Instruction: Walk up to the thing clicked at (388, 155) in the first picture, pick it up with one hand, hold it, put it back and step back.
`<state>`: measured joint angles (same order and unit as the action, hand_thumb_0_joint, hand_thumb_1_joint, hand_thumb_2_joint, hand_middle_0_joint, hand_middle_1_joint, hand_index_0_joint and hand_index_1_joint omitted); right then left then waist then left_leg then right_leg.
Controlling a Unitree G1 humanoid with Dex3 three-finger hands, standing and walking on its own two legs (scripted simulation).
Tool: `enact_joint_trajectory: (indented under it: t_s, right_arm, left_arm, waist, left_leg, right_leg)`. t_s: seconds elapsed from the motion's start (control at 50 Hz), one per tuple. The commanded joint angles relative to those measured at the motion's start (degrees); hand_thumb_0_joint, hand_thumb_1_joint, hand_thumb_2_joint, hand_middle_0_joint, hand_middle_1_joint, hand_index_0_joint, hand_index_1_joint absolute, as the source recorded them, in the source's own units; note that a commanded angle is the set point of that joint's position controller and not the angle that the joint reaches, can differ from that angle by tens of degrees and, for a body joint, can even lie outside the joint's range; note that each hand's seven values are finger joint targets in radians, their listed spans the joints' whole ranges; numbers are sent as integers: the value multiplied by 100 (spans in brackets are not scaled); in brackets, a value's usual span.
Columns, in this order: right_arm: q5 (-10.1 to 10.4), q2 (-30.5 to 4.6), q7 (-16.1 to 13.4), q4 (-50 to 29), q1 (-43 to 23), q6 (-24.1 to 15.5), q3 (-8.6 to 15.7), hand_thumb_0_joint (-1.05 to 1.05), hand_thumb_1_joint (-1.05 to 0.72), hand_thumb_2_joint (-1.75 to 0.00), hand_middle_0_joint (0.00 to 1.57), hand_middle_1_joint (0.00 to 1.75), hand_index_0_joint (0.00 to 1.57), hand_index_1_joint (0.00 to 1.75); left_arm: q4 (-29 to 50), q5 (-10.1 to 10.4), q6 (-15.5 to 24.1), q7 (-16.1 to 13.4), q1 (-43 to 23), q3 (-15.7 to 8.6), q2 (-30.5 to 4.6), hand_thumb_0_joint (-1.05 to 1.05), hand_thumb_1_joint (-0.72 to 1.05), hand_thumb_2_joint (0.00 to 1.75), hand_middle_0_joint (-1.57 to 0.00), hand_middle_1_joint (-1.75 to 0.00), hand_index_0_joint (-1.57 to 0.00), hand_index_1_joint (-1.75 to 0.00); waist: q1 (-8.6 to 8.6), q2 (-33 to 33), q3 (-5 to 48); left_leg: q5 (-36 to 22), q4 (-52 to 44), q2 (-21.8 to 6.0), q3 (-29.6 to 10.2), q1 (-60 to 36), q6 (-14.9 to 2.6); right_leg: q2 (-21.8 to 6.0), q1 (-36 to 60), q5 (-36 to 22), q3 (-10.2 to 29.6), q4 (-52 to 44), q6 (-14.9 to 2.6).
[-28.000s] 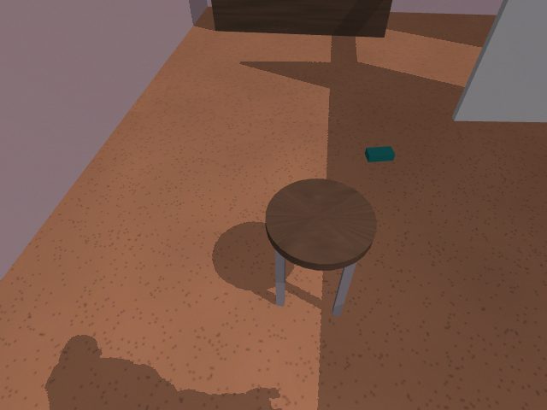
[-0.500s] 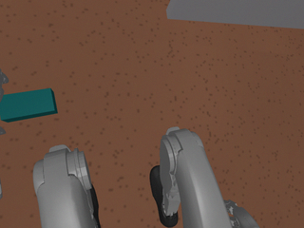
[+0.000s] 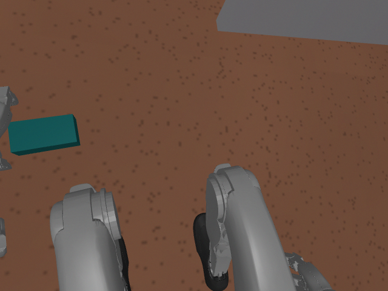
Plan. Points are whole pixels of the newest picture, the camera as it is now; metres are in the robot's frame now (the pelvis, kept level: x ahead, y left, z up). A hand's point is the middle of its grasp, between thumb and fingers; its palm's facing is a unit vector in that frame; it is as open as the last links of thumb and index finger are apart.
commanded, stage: rise first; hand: left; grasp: from above
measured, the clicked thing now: (46, 134) +0.46 +0.31 -0.30
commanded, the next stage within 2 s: approach in 0.06 s
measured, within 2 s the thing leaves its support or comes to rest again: neither
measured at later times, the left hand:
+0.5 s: hand (35, 118) +0.47 +0.30 -0.18, palm faces -0.41 -0.06 -0.91, open 14.1 cm
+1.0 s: hand (15, 132) +0.44 +0.33 -0.18, palm faces -0.48 -0.08 -0.87, open 14.2 cm
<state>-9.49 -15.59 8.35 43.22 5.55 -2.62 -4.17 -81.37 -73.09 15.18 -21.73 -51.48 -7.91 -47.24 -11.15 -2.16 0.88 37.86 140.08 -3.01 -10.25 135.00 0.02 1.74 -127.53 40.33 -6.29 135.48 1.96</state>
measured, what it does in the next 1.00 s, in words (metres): stands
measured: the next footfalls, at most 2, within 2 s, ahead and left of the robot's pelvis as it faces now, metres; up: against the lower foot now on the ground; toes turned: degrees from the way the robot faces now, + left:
none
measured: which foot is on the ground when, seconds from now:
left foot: down 0.00-1.00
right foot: down 0.00-1.00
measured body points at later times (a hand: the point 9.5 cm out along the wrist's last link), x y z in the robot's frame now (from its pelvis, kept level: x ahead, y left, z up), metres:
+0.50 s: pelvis +0.00 +0.00 -0.01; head +0.24 +0.09 +0.36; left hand +0.48 +0.30 -0.13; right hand +0.06 -0.27 -0.10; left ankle +0.08 +0.13 -0.29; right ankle +0.10 -0.12 -0.29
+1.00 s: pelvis +0.00 +0.00 -0.01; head +0.24 +0.08 +0.36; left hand +0.46 +0.33 -0.13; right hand +0.06 -0.27 -0.11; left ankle +0.08 +0.13 -0.29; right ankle +0.10 -0.12 -0.29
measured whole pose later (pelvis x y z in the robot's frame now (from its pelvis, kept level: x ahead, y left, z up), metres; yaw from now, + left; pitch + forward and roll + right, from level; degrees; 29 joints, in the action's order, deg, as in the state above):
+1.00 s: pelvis +0.00 +0.00 -0.01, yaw +0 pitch +31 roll -9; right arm -9.5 -16.3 9.3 42.5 7.9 -4.8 -6.6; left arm -83.5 -70.1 13.4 -20.8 -54.7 -3.3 -47.0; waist -12.8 -2.3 -1.1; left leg 37.5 141.0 -2.8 -10.9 135.6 0.6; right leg 2.0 -128.5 39.6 -6.7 136.3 1.7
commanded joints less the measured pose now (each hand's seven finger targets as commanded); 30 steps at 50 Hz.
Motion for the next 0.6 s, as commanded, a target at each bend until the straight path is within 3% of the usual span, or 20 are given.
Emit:
enact_joint_trajectory:
  t_s: [0.0, 0.12, 0.14, 0.16, 0.2, 0.24, 0.3, 0.34, 0.38, 0.4, 0.46, 0.48, 0.54, 0.58]
  right_arm:
    - [25, -1443, -70, -37, 1143, -35, 406, 0, -91, -90, 20, 30, 20, 30]
    - [19, -1449, -82, -66, 1105, -30, 380, 0, -90, -90, 20, 30, 20, 30]
    - [-2, -1453, -86, -56, 1116, -34, 352, 0, -91, -90, 20, 30, 20, 30]
    - [-7, -1456, -89, -37, 1118, -32, 348, 0, -90, -90, 20, 30, 20, 30]
    - [-36, -1453, -88, -14, 1144, -61, 333, 0, -90, -90, 20, 30, 20, 30]
    - [-61, -1460, -70, 26, 1200, -113, 301, 0, -90, -90, 20, 30, 20, 30]
    - [-83, -1500, -107, 68, 1319, -168, 258, 0, -90, -90, 20, 30, 20, 30]
    - [-130, -1494, -89, 57, 1355, -231, 234, 0, -90, -90, 20, 30, 20, 30]
    - [-128, -1523, -90, 57, 1391, -263, 182, 0, -90, -90, 20, 30, 20, 30]
    - [-145, -1542, -83, 32, 1424, -285, 156, 0, -90, -89, 20, 30, 20, 30]
    - [-143, -1565, -52, -86, 1372, -322, 113, 0, -90, -90, 20, 30, 20, 30]
    - [-162, -1549, -21, -138, 1389, -333, 74, 0, -90, -90, 20, 30, 20, 30]
    - [-119, -1526, 17, -261, 1289, -298, 27, 0, -90, -90, 20, 30, 20, 30]
    - [-66, -1544, 54, -320, 1286, -313, 23, 0, -90, -90, 20, 30, 20, 30]
  left_arm:
    - [684, 101, 17, -182, -1519, -143, -1532, 0, -56, 102, -9, -101, -8, -102]
    - [599, 84, 139, -247, -1565, -134, -1526, 0, -56, 101, -8, -103, -7, -103]
    - [617, 42, 161, -281, -1628, -172, -1598, 0, -61, 109, -8, -97, -4, -102]
    - [709, 22, 179, -319, -1737, -200, -1635, 0, -57, 102, -7, -104, -6, -104]
    - [592, -36, 177, -374, -1897, 9, -1394, 0, -56, 101, -7, -105, -7, -105]
    - [400, -37, 164, -445, -2247, 261, -1117, 0, -56, 102, -7, -105, -7, -105]
    - [495, -60, 123, -599, -2550, 235, -1264, 0, -57, 102, -7, -105, -6, -105]
    - [231, -61, 11, -668, -2641, 419, -954, 0, -55, 101, -7, -107, -7, -106]
    - [-86, -97, -126, -745, -2671, 437, -969, 0, -56, 102, -7, -105, -7, -105]
    - [21, -114, -174, -790, -2831, 402, -1054, 0, -55, 101, -7, -106, -7, -105]
    - [-264, -129, -446, -910, -2506, 148, -1318, 0, -56, 102, -7, -104, -7, -105]
    - [-349, -134, -549, -904, -2496, 142, -1314, 0, -56, 101, -7, -104, -7, -104]
    - [-194, -7, -771, -876, -2253, -59, -1523, 0, -57, 102, -7, -104, -7, -104]
    - [-170, 92, -894, -773, -2104, -36, -1547, 0, -56, 100, -7, -104, -7, -103]
  waist:
    - [-59, 1808, 3633]
    - [-84, 1830, 3640]
    - [-95, 1816, 3640]
    - [-82, 1910, 3731]
    - [-221, 2028, 3686]
    - [-484, 1912, 3456]
    - [-474, 2019, 3726]
    - [-623, 2029, 3567]
    - [-652, 2004, 3502]
    - [-658, 2162, 3615]
    - [-440, 2266, 3760]
    - [-515, 2279, 3722]
    - [-327, 2223, 4056]
    - [-339, 1973, 3927]
  left_leg:
    - [-796, -1374, 113, 572, -3077, -126]
    - [-722, -1375, 115, 555, -3053, -114]
    - [-724, -1368, 124, 552, -3031, -117]
    - [-769, -1377, 127, 544, -3129, -105]
    - [-838, -1343, 101, 518, -3305, -85]
    - [-672, -1297, 88, 487, -3152, -91]
    - [-735, -1252, 94, 537, -3157, -96]
    - [-615, -1276, 83, 516, -3112, -90]
    - [-626, -1277, 82, 509, -3084, -91]
    - [-714, -1288, 83, 508, -3164, -78]
    - [-847, -1321, 76, 544, -3212, -76]
    - [-940, -1264, 82, 595, -3150, -99]
    - [-1124, -1222, 89, 675, -2923, -164]
    - [-1083, -1184, 82, 687, -2725, -218]
  right_leg:
    - [175, 1464, -1228, -409, -1385, -364]
    - [182, 1380, -1139, -444, -1367, -366]
    - [189, 1400, -1142, -448, -1363, -366]
    - [180, 1397, -1157, -456, -1320, -370]
    - [185, 1227, -1226, -488, -1266, -369]
    - [188, 1084, -1146, -501, -1305, -371]
    - [198, 1287, -1217, -470, -1411, -345]
    - [192, 1160, -1133, -514, -1394, -351]
    - [203, 1128, -1162, -528, -1375, -358]
    - [201, 1187, -1253, -543, -1332, -357]
    - [210, 1298, -1377, -538, -1282, -374]
    - [224, 1415, -1498, -512, -1294, -356]
    - [257, 1851, -1716, -408, -1327, -333]
    - [272, 1907, -1706, -375, -1350, -308]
